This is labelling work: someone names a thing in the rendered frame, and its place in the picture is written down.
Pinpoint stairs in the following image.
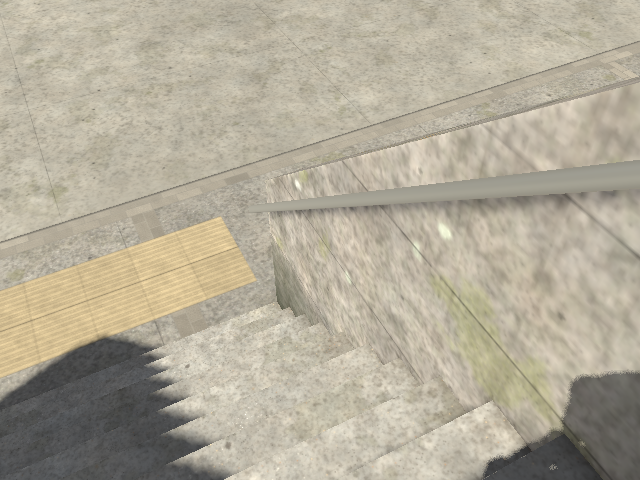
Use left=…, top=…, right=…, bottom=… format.
left=0, top=301, right=603, bottom=480

